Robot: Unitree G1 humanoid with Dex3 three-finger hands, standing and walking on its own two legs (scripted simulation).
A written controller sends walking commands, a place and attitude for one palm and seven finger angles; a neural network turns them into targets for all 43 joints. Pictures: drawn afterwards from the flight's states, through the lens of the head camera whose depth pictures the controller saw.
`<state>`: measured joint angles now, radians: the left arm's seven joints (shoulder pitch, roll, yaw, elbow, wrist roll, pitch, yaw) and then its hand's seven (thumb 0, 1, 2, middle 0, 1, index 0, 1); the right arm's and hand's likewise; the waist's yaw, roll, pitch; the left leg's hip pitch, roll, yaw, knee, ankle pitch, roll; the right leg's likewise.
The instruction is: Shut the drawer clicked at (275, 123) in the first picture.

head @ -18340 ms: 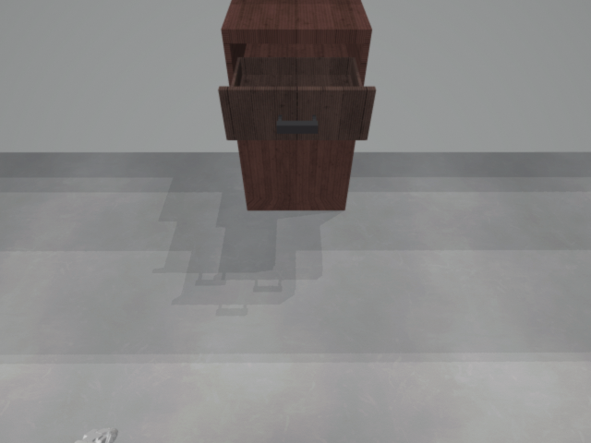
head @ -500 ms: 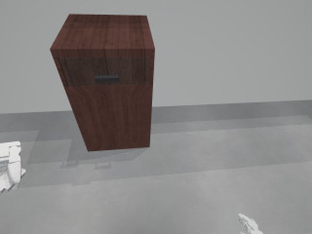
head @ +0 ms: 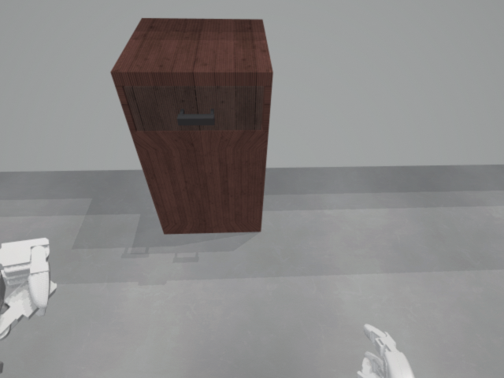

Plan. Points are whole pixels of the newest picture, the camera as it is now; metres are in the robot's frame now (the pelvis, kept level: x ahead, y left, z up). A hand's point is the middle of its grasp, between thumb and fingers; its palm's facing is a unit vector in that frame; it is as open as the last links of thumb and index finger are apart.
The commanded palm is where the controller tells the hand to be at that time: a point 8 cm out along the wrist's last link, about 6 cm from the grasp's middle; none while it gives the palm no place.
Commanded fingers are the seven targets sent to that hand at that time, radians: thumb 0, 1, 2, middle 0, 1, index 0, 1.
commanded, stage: let the arm hang, fingers relaxed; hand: left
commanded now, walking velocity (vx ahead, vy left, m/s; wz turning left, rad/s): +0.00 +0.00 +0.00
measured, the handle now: (196, 115) +0.86 +0.22 -0.07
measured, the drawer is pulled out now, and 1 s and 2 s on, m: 0.00 0.00 0.00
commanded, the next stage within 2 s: look to check the result in 1.14 s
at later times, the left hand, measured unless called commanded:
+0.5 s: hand out of the picture -0.06 +0.19 -0.17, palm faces +0.08 -0.97 -0.23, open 4.1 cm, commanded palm none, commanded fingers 0.00 0.90 0.90 -0.44 -0.56 -0.44 -0.56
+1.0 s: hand out of the picture -0.03 +0.15 -0.17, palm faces +0.09 -0.98 -0.16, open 7.3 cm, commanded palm none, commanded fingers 0.00 0.90 0.90 -0.20 -0.30 -0.20 -0.30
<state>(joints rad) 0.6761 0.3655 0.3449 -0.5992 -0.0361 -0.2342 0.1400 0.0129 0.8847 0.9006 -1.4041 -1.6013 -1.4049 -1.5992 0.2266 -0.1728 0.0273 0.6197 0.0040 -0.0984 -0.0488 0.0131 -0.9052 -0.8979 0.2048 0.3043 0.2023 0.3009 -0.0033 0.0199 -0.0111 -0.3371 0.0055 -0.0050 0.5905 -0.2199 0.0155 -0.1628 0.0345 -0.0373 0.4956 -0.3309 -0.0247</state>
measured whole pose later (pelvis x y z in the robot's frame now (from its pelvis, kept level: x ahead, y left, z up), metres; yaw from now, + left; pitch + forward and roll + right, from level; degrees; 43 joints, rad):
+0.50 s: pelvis -0.01 -0.01 +0.01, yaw +3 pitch -2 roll -1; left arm 0.34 0.22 0.02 1.08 0.01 0.02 0.03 0.01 0.90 0.90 -0.79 -1.00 -0.79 -0.98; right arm 0.29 -0.17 0.00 1.07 -0.01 0.03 -0.03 0.01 -0.91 -0.90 0.20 0.30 0.20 0.30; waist 0.01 -0.01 0.08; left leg -0.28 -0.02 -0.05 0.48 -0.17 0.01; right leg -0.15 0.04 -0.02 0.45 -0.27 -0.03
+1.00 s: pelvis -0.02 -0.01 +0.01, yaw +2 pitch -2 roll +0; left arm 0.31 0.11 0.01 1.12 0.01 0.00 0.04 0.00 0.90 0.90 -0.21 -0.31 -0.21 -0.31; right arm 0.32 -0.10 -0.01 1.12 -0.02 0.01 -0.04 0.00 -0.91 -0.90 0.20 0.30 0.20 0.30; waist -0.01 0.01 0.03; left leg -0.25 -0.03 -0.03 0.44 -0.15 0.01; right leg -0.15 0.03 -0.01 0.46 -0.27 -0.03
